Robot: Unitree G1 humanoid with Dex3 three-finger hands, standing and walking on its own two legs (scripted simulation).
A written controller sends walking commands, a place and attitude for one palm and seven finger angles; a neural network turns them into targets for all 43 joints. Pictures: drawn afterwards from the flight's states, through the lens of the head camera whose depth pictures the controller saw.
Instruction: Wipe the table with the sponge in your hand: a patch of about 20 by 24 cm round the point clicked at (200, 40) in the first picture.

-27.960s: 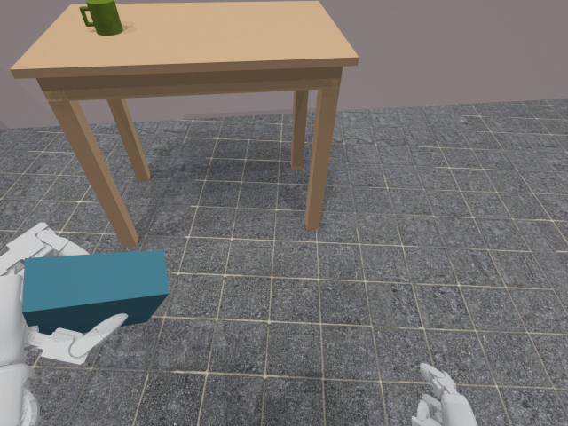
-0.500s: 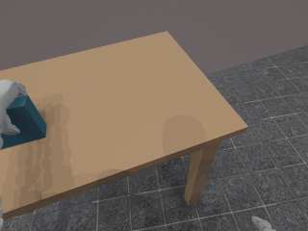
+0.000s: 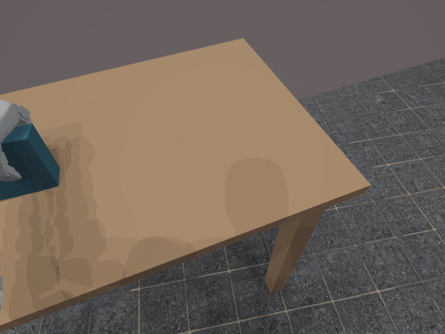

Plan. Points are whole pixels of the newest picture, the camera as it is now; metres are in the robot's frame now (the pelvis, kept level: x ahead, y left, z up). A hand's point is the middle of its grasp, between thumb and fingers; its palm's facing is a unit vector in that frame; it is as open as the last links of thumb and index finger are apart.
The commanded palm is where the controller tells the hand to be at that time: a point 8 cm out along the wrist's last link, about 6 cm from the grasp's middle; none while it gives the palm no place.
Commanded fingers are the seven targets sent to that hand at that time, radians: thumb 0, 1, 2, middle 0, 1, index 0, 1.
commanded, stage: slide across to the middle lane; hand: left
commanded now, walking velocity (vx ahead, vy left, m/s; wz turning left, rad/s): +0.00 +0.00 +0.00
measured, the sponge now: (12, 172) +0.35 +0.41 +0.10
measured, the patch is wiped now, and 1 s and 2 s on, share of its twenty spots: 0.40 0.40 0.65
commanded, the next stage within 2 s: wipe back along the middle lane in 0.74 s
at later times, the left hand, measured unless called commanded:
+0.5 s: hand (31, 129) +0.41 +0.37 +0.15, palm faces -0.03 +0.03 -1.00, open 9.3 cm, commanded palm +0.38 +0.35 +0.20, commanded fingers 0.00 0.10 1.30 -1.20 -1.60 -1.20 -1.60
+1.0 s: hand (64, 131) +0.41 +0.31 +0.15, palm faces +0.00 +0.00 -1.00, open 9.3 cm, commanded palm +0.38 +0.30 +0.19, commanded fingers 0.00 0.10 1.30 -1.20 -1.60 -1.20 -1.60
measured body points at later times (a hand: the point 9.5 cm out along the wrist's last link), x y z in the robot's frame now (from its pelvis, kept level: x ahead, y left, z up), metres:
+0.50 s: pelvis +0.03 +0.03 +0.01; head +0.07 +0.01 +0.46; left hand +0.41 +0.37 +0.20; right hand +0.20 -0.21 -0.12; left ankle +0.00 +0.08 -0.73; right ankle +0.03 -0.09 -0.73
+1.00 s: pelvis +0.05 +0.01 +0.01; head +0.08 -0.02 +0.46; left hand +0.40 +0.31 +0.20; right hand +0.25 -0.21 -0.11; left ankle +0.00 +0.08 -0.73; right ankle +0.03 -0.10 -0.73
